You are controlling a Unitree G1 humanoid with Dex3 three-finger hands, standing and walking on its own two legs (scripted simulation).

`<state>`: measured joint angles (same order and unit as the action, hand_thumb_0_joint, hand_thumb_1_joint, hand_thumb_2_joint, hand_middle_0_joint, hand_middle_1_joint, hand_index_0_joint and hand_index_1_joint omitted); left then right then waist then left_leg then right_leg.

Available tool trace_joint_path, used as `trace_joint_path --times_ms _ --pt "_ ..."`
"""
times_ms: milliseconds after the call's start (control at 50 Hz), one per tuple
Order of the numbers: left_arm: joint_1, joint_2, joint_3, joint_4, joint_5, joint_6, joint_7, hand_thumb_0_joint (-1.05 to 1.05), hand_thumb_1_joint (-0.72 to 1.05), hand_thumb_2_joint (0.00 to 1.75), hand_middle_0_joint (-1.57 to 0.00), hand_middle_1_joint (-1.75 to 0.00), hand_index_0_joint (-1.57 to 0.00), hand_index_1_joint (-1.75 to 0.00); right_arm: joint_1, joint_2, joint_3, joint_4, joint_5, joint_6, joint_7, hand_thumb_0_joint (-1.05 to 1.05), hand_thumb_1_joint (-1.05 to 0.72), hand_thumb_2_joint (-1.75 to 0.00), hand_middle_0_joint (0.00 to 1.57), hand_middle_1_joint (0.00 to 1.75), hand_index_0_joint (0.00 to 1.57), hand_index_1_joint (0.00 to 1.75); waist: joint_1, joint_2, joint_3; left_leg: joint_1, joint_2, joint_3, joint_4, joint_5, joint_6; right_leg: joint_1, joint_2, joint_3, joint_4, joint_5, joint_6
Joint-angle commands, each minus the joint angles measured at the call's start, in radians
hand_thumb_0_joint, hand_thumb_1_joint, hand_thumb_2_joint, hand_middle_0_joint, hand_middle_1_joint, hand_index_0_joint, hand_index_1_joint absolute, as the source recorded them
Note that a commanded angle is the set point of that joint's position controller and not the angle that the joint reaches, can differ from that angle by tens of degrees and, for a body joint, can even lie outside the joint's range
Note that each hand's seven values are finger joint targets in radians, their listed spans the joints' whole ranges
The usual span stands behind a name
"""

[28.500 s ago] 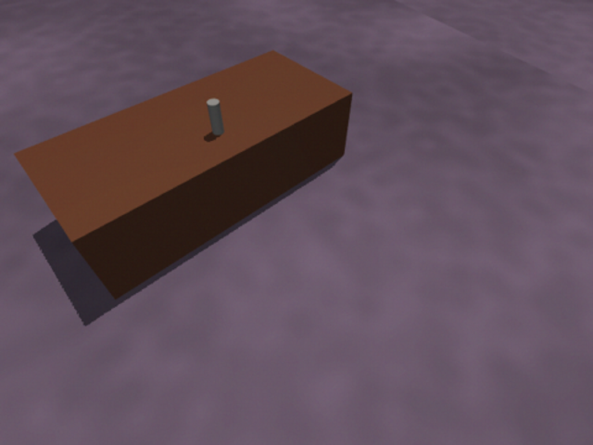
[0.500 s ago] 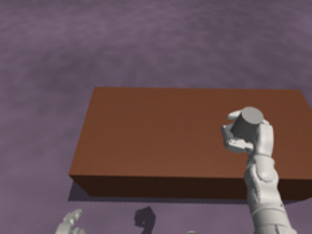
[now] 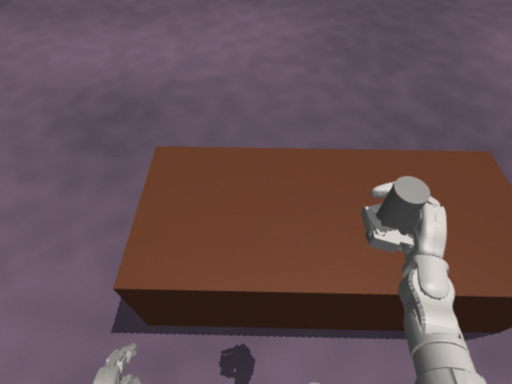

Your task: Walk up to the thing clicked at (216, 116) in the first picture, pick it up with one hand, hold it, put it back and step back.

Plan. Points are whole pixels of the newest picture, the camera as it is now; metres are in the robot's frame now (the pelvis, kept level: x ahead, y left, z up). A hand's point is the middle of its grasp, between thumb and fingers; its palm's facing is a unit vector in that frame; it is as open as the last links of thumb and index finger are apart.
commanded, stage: hold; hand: right
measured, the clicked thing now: (394, 216) +0.35 -0.20 +0.07
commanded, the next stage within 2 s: crouch in 0.64 s
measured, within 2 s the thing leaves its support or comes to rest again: neither
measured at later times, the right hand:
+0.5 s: hand (383, 222) +0.34 -0.18 +0.06, palm faces +0.23 +0.97 +0.01, open 6.1 cm
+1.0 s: hand (378, 224) +0.36 -0.18 +0.04, palm faces +0.24 +0.97 +0.02, open 6.1 cm
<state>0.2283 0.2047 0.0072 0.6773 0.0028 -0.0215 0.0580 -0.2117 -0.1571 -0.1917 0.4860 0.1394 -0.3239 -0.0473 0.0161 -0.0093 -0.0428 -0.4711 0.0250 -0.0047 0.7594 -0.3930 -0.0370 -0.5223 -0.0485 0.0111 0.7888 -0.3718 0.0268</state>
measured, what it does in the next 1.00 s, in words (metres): stands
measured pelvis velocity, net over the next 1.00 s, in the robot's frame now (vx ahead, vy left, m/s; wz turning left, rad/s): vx -0.01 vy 0.01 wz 0.00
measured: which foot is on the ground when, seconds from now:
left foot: down 0.00-1.00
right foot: down 0.00-1.00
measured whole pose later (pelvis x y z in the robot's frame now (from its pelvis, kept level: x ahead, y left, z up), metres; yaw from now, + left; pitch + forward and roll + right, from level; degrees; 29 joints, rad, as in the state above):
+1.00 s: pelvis -0.01 +0.01 -0.01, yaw +0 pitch +8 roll +1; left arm 0.21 0.21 0.01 0.69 0.02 -0.05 0.05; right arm -0.30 -0.18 -0.24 0.64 0.14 -0.39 -0.02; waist 0.03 0.00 -0.04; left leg -0.57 0.02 0.00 0.83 -0.40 -0.03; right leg -0.61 -0.05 0.02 0.84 -0.37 0.03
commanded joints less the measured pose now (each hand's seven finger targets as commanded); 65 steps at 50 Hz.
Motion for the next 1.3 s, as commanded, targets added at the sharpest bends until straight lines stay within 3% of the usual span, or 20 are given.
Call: trace_joint_path --times_ms 0,20,40,180,360,380,440,480,560,600,660,680,700,820,960,1080,1120,1140,1220,1280 --pt "-0.032 0.133 0.044 -0.131 0.002 -0.039 0.007 0.00 0.93 0.86 -0.19 -0.29 -0.21 -0.27 -0.310 -0.150 -0.041 -0.271 0.005 -0.091 -0.005 0.00 -0.58 -1.31 1.39 1.43 1.41 1.43 -0.006 -0.020 -0.287 0.094 -0.031 0.038 -0.095 0.290 0.031 0.163 0.023 -0.024 -0.105 0.249 -0.023" --pt "-0.039 0.129 0.042 -0.135 0.002 -0.041 0.010 0.00 0.93 0.86 -0.19 -0.29 -0.21 -0.27 -0.370 -0.158 -0.034 -0.301 0.003 -0.096 -0.007 0.00 -0.58 -1.31 1.40 1.43 1.41 1.43 0.003 -0.024 -0.295 0.088 -0.033 0.037 -0.094 0.280 0.031 0.163 0.022 -0.023 -0.105 0.240 -0.024" --pt "-0.035 0.133 0.044 -0.129 0.001 -0.041 0.010 0.00 0.93 0.86 -0.19 -0.29 -0.21 -0.27 -0.327 -0.153 -0.046 -0.225 0.000 -0.091 -0.010 0.00 -0.59 -1.31 1.41 1.44 1.42 1.44 0.007 0.000 -0.270 0.086 -0.033 0.036 -0.099 0.270 0.030 0.151 0.023 -0.024 -0.104 0.227 -0.025" --pt "-0.032 0.138 0.049 -0.125 0.006 -0.042 0.009 0.00 0.93 0.86 -0.19 -0.29 -0.21 -0.27 -0.325 -0.130 -0.017 -0.267 0.000 -0.098 -0.007 0.00 -0.58 -1.32 1.41 1.45 1.42 1.45 0.012 -0.015 -0.291 0.072 -0.034 0.039 -0.086 0.278 0.033 0.161 0.020 -0.020 -0.102 0.238 -0.023" --pt "-0.027 0.138 0.044 -0.123 0.002 -0.047 0.011 0.00 0.93 0.86 -0.19 -0.29 -0.21 -0.27 -0.355 -0.153 -0.037 -0.261 0.007 -0.098 -0.005 0.00 -0.55 -1.30 1.38 1.42 1.40 1.42 0.009 -0.013 -0.307 0.076 -0.033 0.037 -0.098 0.261 0.032 0.174 0.020 -0.018 -0.108 0.219 -0.024" --pt "-0.041 0.137 0.038 -0.127 0.000 -0.048 0.009 0.00 0.93 0.85 -0.19 -0.29 -0.21 -0.27 -0.305 -0.140 -0.034 -0.202 0.009 -0.088 -0.004 0.00 -0.57 -1.31 1.40 1.44 1.41 1.44 0.004 0.007 -0.243 0.069 -0.037 0.044 -0.103 0.237 0.032 0.139 0.019 -0.017 -0.120 0.199 -0.024" --pt "-0.040 0.137 0.040 -0.128 0.001 -0.050 0.010 0.00 0.93 0.85 -0.19 -0.29 -0.21 -0.27 -0.350 -0.150 -0.035 -0.252 0.009 -0.091 -0.001 0.00 -0.55 -1.30 1.39 1.43 1.40 1.43 0.009 -0.007 -0.283 0.067 -0.034 0.037 -0.105 0.240 0.032 0.165 0.020 -0.020 -0.115 0.198 -0.026" --pt "-0.046 0.130 0.035 -0.130 0.000 -0.050 0.008 0.00 0.94 0.85 -0.19 -0.29 -0.21 -0.27 -0.284 -0.127 -0.028 -0.198 0.011 -0.082 0.000 0.00 -0.56 -1.30 1.40 1.43 1.41 1.43 0.005 0.018 -0.238 0.074 -0.034 0.039 -0.113 0.228 0.030 0.139 0.023 -0.023 -0.120 0.183 -0.028" --pt "-0.042 0.135 0.038 -0.125 0.002 -0.050 0.011 0.00 0.94 0.85 -0.19 -0.29 -0.21 -0.27 -0.363 -0.157 -0.042 -0.270 0.014 -0.094 0.004 0.00 -0.56 -1.30 1.39 1.42 1.40 1.42 0.009 -0.003 -0.278 0.072 -0.030 0.031 -0.111 0.247 0.028 0.156 0.024 -0.026 -0.110 0.197 -0.031" --pt "-0.050 0.130 0.035 -0.124 0.003 -0.050 0.008 0.00 0.93 0.86 -0.19 -0.29 -0.21 -0.27 -0.298 -0.126 -0.028 -0.188 0.011 -0.089 0.003 0.00 -0.56 -1.31 1.40 1.44 1.41 1.44 0.012 0.022 -0.218 0.059 -0.030 0.034 -0.111 0.221 0.028 0.115 0.026 -0.026 -0.110 0.170 -0.031" --pt "-0.043 0.132 0.039 -0.128 0.004 -0.053 0.012 0.00 0.93 0.85 -0.19 -0.29 -0.21 -0.27 -0.372 -0.179 -0.063 -0.276 0.009 -0.109 -0.002 0.00 -0.55 -1.30 1.39 1.43 1.40 1.43 0.000 -0.013 -0.310 0.090 -0.026 0.022 -0.109 0.246 0.028 0.155 0.028 -0.029 -0.098 0.194 -0.031" --pt "-0.048 0.128 0.034 -0.128 0.003 -0.050 0.013 0.00 0.93 0.85 -0.18 -0.29 -0.21 -0.26 -0.308 -0.164 -0.060 -0.214 0.007 -0.103 -0.002 0.00 -0.55 -1.30 1.38 1.42 1.40 1.42 0.000 0.021 -0.264 0.086 -0.026 0.023 -0.113 0.242 0.025 0.142 0.029 -0.030 -0.097 0.191 -0.032" --pt "-0.043 0.130 0.038 -0.130 0.004 -0.052 0.015 0.00 0.93 0.85 -0.18 -0.29 -0.21 -0.26 -0.360 -0.174 -0.055 -0.311 0.012 -0.112 -0.001 0.00 -0.55 -1.28 1.38 1.41 1.39 1.41 -0.005 -0.023 -0.319 0.097 -0.024 0.019 -0.104 0.265 0.028 0.163 0.029 -0.031 -0.096 0.211 -0.030" --pt "-0.033 0.136 0.044 -0.098 0.006 -0.052 0.012 0.00 0.92 0.88 -0.20 -0.30 -0.21 -0.29 -0.321 -0.143 -0.044 -0.115 0.007 -0.101 0.015 0.00 -0.58 -1.27 1.41 1.42 1.41 1.42 0.027 0.036 -0.215 0.031 -0.031 0.030 -0.095 0.241 0.027 0.096 0.022 -0.022 -0.093 0.188 -0.036" --pt "-0.021 0.151 0.056 -0.072 0.021 -0.059 0.001 0.00 0.92 0.87 -0.20 -0.31 -0.21 -0.29 -0.466 -0.171 -0.088 -0.002 0.009 -0.164 0.034 0.00 -0.57 -1.26 1.40 1.41 1.40 1.41 0.046 0.013 -0.216 -0.101 -0.028 0.017 -0.024 0.155 0.032 0.000 0.021 -0.013 -0.023 0.102 -0.038" --pt "0.026 0.170 0.061 -0.054 0.039 -0.065 -0.010 0.00 0.93 0.87 -0.20 -0.31 -0.22 -0.29 -0.628 -0.256 -0.141 0.174 -0.015 -0.257 0.048 0.00 -0.60 -1.27 1.39 1.40 1.40 1.40 0.078 -0.005 -0.351 -0.294 -0.035 0.008 0.149 0.132 0.036 -0.141 0.018 0.002 0.148 0.081 -0.038" --pt "0.041 0.177 0.057 -0.053 0.047 -0.064 -0.017 0.00 0.93 0.87 -0.20 -0.31 -0.22 -0.29 -0.683 -0.321 -0.186 0.212 -0.012 -0.293 0.060 0.00 -0.61 -1.28 1.40 1.40 1.40 1.40 0.074 -0.031 -0.418 -0.357 -0.037 0.010 0.220 0.122 0.038 -0.205 0.016 0.009 0.215 0.081 -0.034" --pt "0.057 0.181 0.056 -0.064 0.049 -0.062 -0.018 0.00 0.93 0.87 -0.20 -0.31 -0.22 -0.29 -0.704 -0.368 -0.224 0.212 -0.014 -0.310 0.062 0.00 -0.60 -1.28 1.40 1.41 1.41 1.41 0.068 -0.030 -0.482 -0.360 -0.038 0.011 0.245 0.135 0.037 -0.205 0.016 0.013 0.242 0.102 -0.033" --pt "0.097 0.194 0.051 -0.064 0.063 -0.043 -0.031 0.00 0.92 0.87 -0.19 -0.30 -0.21 -0.29 -0.771 -0.380 -0.231 0.332 -0.015 -0.342 0.108 0.00 -0.58 -1.27 1.41 1.41 1.41 1.41 0.090 -0.085 -0.590 -0.491 -0.047 0.028 0.368 0.200 0.044 -0.256 0.013 0.025 0.371 0.239 -0.029" --pt "0.113 0.210 0.046 -0.075 0.071 -0.030 -0.037 0.00 0.91 0.88 -0.19 -0.30 -0.21 -0.29 -0.851 -0.465 -0.283 0.331 -0.023 -0.362 0.125 0.00 -0.59 -1.26 1.40 1.40 1.40 1.40 0.092 -0.130 -0.685 -0.565 -0.050 0.033 0.438 0.197 0.050 -0.289 0.006 0.037 0.451 0.261 -0.032"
